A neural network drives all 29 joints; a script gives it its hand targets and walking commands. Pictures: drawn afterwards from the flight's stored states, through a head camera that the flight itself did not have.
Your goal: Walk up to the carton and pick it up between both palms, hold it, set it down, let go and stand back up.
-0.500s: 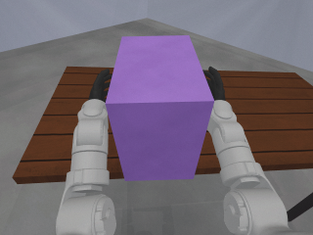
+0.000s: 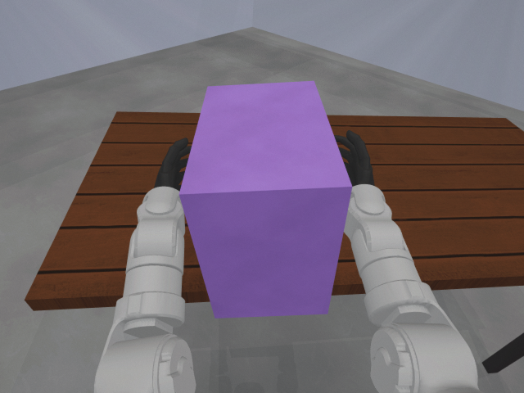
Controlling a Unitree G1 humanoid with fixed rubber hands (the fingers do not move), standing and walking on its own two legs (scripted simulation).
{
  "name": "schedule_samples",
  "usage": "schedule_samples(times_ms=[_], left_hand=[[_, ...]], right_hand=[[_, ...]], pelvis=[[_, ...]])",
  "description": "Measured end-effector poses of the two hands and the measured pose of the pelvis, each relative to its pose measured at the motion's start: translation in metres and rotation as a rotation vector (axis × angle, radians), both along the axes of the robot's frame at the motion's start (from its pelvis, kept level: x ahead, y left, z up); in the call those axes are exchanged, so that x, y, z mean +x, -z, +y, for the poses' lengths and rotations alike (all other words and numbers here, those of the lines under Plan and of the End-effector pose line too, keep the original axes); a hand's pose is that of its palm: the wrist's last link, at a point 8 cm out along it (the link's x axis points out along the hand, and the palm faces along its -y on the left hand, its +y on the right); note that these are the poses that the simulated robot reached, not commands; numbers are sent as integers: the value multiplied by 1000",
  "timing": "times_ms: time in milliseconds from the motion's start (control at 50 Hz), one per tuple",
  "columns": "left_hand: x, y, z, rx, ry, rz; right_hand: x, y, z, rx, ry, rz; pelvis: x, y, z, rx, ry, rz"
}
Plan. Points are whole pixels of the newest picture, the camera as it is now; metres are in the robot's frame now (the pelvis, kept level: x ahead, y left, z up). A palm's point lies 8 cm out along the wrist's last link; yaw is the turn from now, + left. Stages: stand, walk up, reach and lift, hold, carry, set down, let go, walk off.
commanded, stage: set down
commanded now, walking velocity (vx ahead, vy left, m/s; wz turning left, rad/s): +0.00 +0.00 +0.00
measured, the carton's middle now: (265, 196) +0.44 -0.04 +0.10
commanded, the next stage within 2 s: none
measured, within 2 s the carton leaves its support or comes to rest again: rests again in 0.34 s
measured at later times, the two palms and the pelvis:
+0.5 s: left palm (178, 191) +0.41 +0.11 +0.15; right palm (366, 192) +0.38 -0.18 +0.16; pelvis -0.01 -0.01 +0.00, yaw +0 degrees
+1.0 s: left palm (181, 192) +0.41 +0.10 +0.15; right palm (370, 198) +0.37 -0.19 +0.15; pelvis -0.01 -0.01 +0.00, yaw -1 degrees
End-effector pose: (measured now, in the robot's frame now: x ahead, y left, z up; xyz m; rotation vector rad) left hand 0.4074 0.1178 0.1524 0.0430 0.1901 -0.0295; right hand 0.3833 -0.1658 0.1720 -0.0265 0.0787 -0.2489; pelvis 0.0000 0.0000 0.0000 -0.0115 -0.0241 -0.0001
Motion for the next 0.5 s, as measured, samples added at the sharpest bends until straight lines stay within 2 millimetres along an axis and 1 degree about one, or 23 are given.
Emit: schedule_samples(times_ms=[140,500], left_hand=[[-1,-1,-7,-5,10,3],[-1,3,-12,-31,29,-13]], right_hand=[[-5,5,-7,6,15,4],[-7,12,-14,-1,12,16]], pelvis=[[-3,0,0,1,7,-13],[-7,0,-7,5,7,-7]])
